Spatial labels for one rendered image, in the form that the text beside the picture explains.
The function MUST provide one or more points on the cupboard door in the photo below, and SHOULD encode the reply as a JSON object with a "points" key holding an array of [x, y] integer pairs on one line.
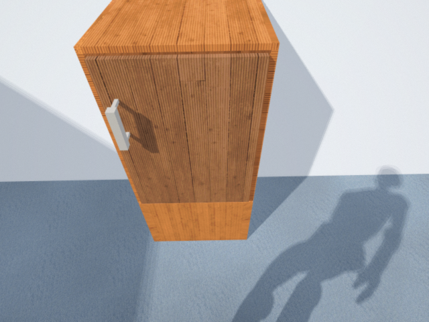
{"points": [[193, 121]]}

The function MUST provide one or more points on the handle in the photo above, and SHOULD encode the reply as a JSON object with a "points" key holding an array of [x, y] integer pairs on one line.
{"points": [[116, 125]]}

